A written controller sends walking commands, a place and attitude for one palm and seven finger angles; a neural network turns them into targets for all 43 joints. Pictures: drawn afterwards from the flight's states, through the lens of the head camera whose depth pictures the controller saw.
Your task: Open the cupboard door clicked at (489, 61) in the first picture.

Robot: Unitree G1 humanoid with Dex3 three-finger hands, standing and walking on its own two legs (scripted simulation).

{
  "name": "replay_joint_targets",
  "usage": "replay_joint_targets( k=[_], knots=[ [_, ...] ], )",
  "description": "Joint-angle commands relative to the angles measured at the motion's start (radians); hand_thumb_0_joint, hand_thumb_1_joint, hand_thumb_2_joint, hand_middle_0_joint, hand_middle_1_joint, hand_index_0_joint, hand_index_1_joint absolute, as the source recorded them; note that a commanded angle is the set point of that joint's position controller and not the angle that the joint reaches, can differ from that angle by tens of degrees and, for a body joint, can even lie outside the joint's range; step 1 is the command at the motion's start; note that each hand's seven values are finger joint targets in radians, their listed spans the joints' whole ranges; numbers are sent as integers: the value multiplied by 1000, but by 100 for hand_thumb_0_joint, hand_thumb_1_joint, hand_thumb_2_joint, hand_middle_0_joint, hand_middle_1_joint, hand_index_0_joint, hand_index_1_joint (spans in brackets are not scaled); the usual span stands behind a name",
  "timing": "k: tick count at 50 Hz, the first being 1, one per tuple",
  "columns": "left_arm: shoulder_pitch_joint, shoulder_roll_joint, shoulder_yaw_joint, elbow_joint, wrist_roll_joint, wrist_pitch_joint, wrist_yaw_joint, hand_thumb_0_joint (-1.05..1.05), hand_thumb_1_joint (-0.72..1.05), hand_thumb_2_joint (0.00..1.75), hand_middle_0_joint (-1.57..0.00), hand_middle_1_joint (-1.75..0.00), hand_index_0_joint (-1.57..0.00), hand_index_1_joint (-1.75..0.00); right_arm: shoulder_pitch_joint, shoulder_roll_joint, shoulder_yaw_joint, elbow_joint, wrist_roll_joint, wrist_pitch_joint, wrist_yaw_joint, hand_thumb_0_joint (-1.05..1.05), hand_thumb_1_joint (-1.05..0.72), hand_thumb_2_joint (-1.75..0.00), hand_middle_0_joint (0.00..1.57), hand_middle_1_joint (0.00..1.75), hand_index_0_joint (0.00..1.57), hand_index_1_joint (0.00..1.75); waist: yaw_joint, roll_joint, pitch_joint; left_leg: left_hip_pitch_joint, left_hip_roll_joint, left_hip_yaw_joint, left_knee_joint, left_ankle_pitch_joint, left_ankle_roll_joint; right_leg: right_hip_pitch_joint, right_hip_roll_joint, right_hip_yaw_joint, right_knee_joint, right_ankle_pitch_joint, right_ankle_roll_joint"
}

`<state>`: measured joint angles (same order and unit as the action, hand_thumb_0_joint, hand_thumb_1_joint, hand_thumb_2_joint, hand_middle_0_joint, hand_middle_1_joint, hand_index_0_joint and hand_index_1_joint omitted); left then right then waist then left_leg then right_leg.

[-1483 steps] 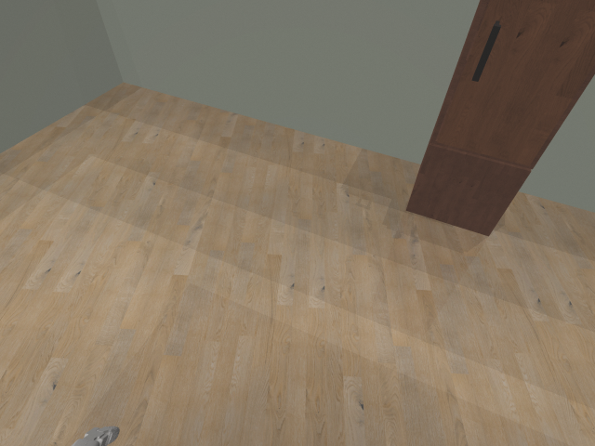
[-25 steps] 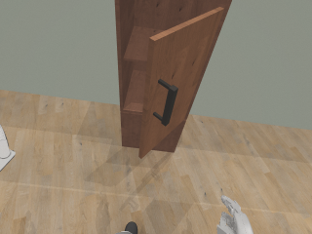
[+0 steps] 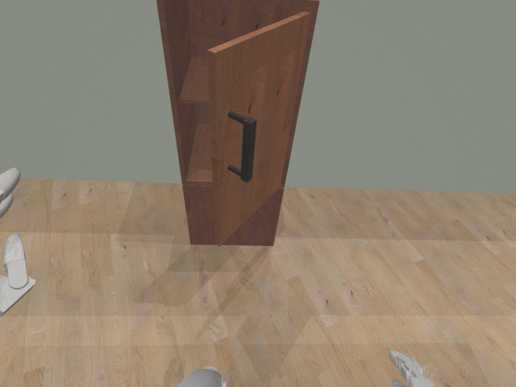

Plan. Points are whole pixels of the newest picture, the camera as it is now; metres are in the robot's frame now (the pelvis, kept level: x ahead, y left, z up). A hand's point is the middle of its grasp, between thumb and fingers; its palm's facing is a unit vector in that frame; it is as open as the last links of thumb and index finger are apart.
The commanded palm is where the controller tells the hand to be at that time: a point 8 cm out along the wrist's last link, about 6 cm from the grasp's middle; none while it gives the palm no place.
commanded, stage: stop stepping back and stand still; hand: left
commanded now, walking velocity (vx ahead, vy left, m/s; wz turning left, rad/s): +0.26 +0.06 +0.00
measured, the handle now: (240, 148) +0.61 +0.07 +0.03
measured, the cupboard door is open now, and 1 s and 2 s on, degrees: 52 52 52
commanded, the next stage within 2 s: let the arm hang, fingers relaxed in 0.42 s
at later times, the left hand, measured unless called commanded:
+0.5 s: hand out of the picture +0.15 +0.27 +0.18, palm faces +0.45 -0.72 -0.52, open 7.4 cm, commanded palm none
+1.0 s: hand out of the picture -0.04 +0.20 -0.16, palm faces +0.18 -0.95 -0.27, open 7.0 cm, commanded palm none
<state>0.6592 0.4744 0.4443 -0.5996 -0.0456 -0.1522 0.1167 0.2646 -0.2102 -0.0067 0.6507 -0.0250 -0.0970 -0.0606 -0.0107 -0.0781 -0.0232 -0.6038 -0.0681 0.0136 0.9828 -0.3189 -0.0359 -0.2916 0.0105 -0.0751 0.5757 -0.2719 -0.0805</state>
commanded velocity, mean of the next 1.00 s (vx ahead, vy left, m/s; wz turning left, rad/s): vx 0.05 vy -0.02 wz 0.00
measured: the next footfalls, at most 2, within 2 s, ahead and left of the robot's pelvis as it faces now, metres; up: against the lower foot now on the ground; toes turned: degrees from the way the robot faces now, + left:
left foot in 0.18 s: -0.02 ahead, +0.17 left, +0.00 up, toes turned +5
left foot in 0.66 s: -0.04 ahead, +0.12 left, +0.00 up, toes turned +10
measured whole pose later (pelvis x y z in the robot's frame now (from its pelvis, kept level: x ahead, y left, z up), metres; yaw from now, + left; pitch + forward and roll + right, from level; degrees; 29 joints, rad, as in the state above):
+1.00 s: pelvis -0.04 -0.01 +0.00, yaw +9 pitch -1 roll +0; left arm 0.29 0.19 0.04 0.97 0.02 0.02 0.03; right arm 0.31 -0.17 -0.02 1.00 -0.02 0.05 -0.02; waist -0.02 0.03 0.03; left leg -0.22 0.03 0.02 0.59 -0.37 0.03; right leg -0.27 0.05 -0.18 0.44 -0.17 -0.12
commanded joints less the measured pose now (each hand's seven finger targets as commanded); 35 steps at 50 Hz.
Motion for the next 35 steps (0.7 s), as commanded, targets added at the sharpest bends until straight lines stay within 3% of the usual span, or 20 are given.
replay_joint_targets(
  k=[1,4,7,8,9,10,11,12,16,17,19,20,22,25,26,27,30,33,34,35],
  knots=[
    [-254,171,116,-63,27,-87,33,0,90,90,-20,-30,-20,-30,-120,-100,-32,-137,1,-51,-28,0,-90,-90,20,30,20,30,-45,-47,21,180,133,-15,176,18,15,-381,-281,284,-459,-576,-17],
    [-294,131,72,-8,46,-101,52,0,90,90,-20,-30,-20,-30,-124,-108,-36,-108,-2,-87,-62,0,-90,-90,20,30,20,30,3,69,24,247,117,53,-235,-96,69,-164,-257,226,-347,-382,-43],
    [-287,92,33,-9,43,-96,71,0,90,90,-20,-30,-20,-30,-74,-107,-26,-116,1,-117,-73,0,-90,-90,20,30,20,30,-5,110,-30,400,69,94,-588,-93,83,-20,-182,167,-224,-286,8],
    [-291,88,32,-45,37,-105,71,0,90,90,-20,-30,-20,-30,-68,-121,-25,-131,-3,-123,-69,0,-90,-90,20,30,20,30,-6,208,-18,383,133,-16,-696,-168,110,-4,-125,141,-107,-247,33],
    [-285,86,41,-85,35,-118,69,0,90,90,-20,-30,-20,-30,-71,-144,-34,-148,3,-123,-60,0,-90,-90,20,30,20,30,-1,343,-4,430,270,-231,-723,-151,161,-103,-46,67,65,-162,65],
    [-279,102,60,-107,41,-122,68,0,90,90,-20,-30,-20,-30,-69,-134,-33,-155,12,-121,-45,0,-90,-90,20,30,20,30,0,365,13,450,363,-328,-723,-24,188,-200,-15,-4,172,-147,89],
    [-239,137,102,-117,38,-123,66,0,90,90,-20,-30,-20,-30,-83,-136,-42,-164,14,-122,-36,0,-90,-90,20,30,20,30,10,243,-11,480,361,-285,-684,213,174,-200,-1,-20,187,-141,89],
    [-223,203,148,-130,29,-128,52,0,90,90,-20,-30,-20,-30,-74,-122,-37,-117,1,-122,-30,0,-90,-90,20,30,20,30,-9,306,-17,455,359,-276,-691,224,183,-200,-16,-5,217,-175,90],
    [-150,130,110,-105,31,-112,47,0,90,90,-20,-30,-20,-30,-114,-129,-33,-143,14,-115,-10,0,-90,-90,20,30,20,30,6,279,33,241,288,-91,-551,269,139,107,4,-31,-33,-31,76],
    [-139,144,123,-86,30,-109,47,0,90,90,-20,-30,-20,-30,-118,-127,-35,-146,16,-111,-9,0,-90,-90,20,30,20,30,10,227,11,178,244,-49,-472,193,121,201,-15,23,-88,-4,57],
    [-119,161,142,-34,22,-100,49,0,90,90,-20,-30,-20,-30,-105,-111,-48,-154,26,-93,-4,0,-90,-90,20,30,20,30,2,-73,-43,54,77,46,-144,-127,59,231,-264,458,-264,-52,-69],
    [-150,152,139,-30,13,-105,48,0,90,90,-20,-30,-20,-30,-107,-112,-57,-146,30,-86,-5,0,-90,-90,20,30,20,30,11,-109,-58,77,70,4,55,-206,50,149,-338,553,-364,-176,-89],
    [-125,132,140,30,9,-109,47,0,90,90,-20,-30,-20,-30,-101,-115,-51,-126,25,-70,-2,0,-90,-90,20,30,20,30,-5,-8,-26,67,109,-43,122,-119,44,79,-318,466,-360,-151,-55],
    [-134,113,117,18,13,-126,46,0,90,90,-20,-30,-20,-30,-122,-82,-21,-137,20,-63,-10,0,-90,-90,20,30,20,30,-8,-22,-31,196,121,7,-104,-53,41,32,-265,255,-322,39,-69],
    [-280,-146,-270,670,113,77,-72,0,90,90,-20,-30,-20,-30,-96,-134,-59,80,17,-25,92,0,-90,-90,20,30,20,30,-55,61,41,113,180,13,-82,-169,50,-31,-327,58,-163,380,-86],
    [-258,-177,-289,693,98,143,-92,0,90,90,-20,-30,-20,-30,-3,-66,-55,60,23,30,83,0,-90,-90,20,30,20,30,-59,35,-3,227,117,24,-161,-115,48,-40,-228,89,-134,388,-89],
    [-297,-194,-330,794,72,169,-103,0,90,90,-20,-30,-20,-30,48,-54,-22,41,8,86,76,0,-90,-90,20,30,20,30,-53,-54,23,372,105,36,-370,53,62,-153,-200,40,-83,42,-26],
    [-327,-212,-360,937,69,164,-112,0,90,90,-20,-30,-20,-30,-15,-192,-41,27,-37,81,63,0,-90,-90,20,30,20,30,-16,143,23,244,409,-377,-598,233,246,-163,-50,32,239,-140,71],
    [-349,-196,-357,966,69,165,-112,0,90,90,-20,-30,-20,-30,-59,-196,-32,21,-39,88,52,0,-90,-90,20,30,20,30,3,93,11,143,405,-365,-641,122,262,-47,-49,96,252,-221,77],
    [-360,-196,-358,1028,74,166,-115,0,90,90,-20,-30,-20,-30,-98,-178,-24,34,-40,83,48,0,-90,-90,20,30,20,30,22,142,19,113,339,-295,-642,124,219,9,-50,86,196,-147,75]
  ],
)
